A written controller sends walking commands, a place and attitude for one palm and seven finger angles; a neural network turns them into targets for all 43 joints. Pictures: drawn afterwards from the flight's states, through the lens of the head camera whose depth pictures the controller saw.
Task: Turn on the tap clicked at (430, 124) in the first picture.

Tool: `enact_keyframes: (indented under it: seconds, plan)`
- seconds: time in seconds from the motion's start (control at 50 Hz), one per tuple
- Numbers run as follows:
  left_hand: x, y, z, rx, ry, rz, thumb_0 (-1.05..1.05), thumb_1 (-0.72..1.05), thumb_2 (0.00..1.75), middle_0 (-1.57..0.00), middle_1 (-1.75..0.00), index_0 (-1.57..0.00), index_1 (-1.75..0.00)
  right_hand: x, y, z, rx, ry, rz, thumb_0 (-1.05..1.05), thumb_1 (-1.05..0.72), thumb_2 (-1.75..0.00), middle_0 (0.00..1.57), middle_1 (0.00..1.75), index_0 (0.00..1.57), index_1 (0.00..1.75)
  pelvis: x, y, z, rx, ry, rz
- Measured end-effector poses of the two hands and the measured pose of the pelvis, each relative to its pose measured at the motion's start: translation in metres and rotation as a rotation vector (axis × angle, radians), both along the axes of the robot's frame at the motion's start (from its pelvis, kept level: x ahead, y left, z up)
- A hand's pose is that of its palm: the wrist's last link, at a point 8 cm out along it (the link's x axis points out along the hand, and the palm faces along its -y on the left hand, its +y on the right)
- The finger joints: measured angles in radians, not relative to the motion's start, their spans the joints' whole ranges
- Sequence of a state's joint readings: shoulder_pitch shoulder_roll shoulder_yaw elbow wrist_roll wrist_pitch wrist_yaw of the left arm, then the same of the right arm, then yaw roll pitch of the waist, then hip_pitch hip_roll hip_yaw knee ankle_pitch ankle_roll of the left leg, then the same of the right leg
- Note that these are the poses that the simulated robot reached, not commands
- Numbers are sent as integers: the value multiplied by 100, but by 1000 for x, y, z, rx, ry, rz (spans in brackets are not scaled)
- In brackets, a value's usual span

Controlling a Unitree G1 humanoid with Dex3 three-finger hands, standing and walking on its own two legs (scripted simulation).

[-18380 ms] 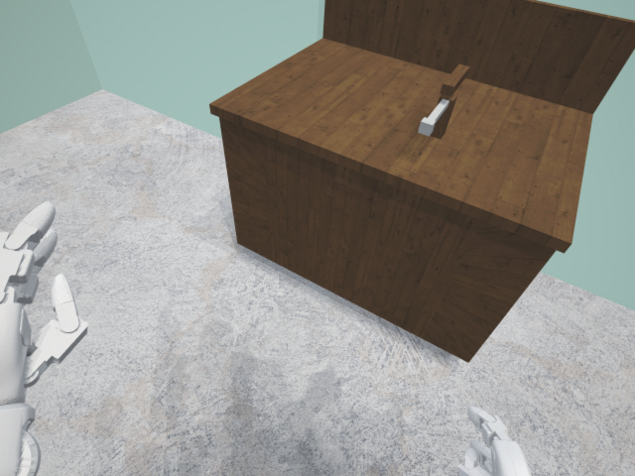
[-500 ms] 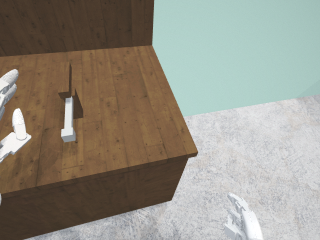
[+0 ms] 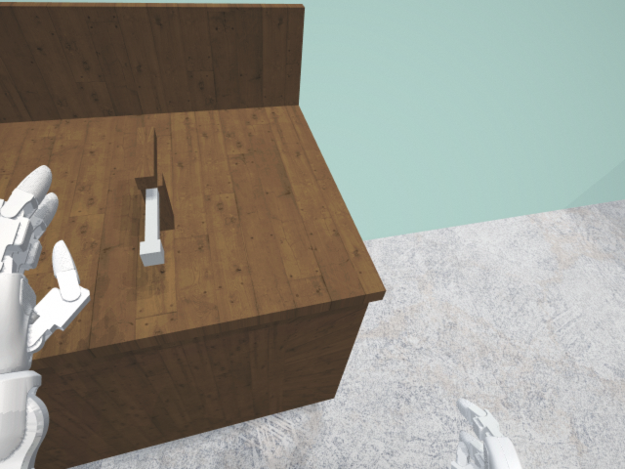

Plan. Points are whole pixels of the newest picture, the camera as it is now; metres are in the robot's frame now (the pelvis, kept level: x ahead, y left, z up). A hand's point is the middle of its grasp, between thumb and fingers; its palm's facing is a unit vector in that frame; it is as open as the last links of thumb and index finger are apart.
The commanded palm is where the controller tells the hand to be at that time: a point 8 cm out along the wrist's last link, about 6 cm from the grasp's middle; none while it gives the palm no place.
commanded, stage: come to a stop and stand still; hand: left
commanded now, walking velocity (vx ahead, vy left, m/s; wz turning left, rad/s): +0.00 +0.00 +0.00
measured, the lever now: (152, 252) +0.38 +0.28 +0.03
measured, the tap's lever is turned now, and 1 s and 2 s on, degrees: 0 0 0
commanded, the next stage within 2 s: look again from close up in 0.02 s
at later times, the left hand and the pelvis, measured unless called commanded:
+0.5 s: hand (93, 267) +0.26 +0.26 +0.16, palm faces +0.37 -0.86 -0.34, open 7.4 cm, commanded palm +0.20 +0.29 +0.18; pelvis +0.03 +0.01 +0.00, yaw +0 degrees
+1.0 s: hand (140, 285) +0.24 +0.21 +0.16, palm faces +0.36 -0.86 -0.37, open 7.4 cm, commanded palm +0.18 +0.24 +0.18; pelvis +0.02 -0.04 +0.00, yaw +0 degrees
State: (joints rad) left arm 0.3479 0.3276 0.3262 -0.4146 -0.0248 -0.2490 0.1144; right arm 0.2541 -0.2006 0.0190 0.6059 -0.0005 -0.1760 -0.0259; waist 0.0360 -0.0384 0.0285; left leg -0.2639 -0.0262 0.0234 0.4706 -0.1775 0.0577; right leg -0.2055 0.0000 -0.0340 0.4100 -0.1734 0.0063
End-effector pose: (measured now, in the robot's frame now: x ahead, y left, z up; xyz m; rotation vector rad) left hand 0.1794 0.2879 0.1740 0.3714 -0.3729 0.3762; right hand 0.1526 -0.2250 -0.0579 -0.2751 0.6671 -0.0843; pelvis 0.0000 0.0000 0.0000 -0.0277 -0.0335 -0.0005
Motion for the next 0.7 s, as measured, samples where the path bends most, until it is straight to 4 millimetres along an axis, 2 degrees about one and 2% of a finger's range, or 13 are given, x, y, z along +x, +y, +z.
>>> enact_keyframes:
  seconds: [0.06,0.2,0.28,0.5,0.7]
  plan:
    - [3,-3,-1,17,18,-29,1,89,90,-21,-31,-21,-30,7,8,2,14,-16,5,1,-91,-89,20,30,20,30,3,3,1,-1,3,-2]
    - [15,13,-6,43,77,0,1,89,90,-21,-31,-21,-30,23,20,2,33,-15,15,1,-91,-89,20,30,20,30,14,7,2,-2,15,-2]
    - [22,15,-3,35,68,7,1,89,90,-21,-31,-21,-30,32,23,1,31,-1,26,1,-91,-89,20,30,20,30,21,9,3,1,17,-1]
    - [37,12,-4,32,96,-23,1,89,90,-21,-31,-21,-30,54,20,4,26,-4,0,1,-91,-89,20,30,20,30,35,12,3,0,22,-1]
    - [35,6,3,35,78,-14,1,89,90,-21,-31,-21,-30,55,14,3,31,10,-7,1,-91,-89,20,30,20,30,34,4,3,11,18,-4]
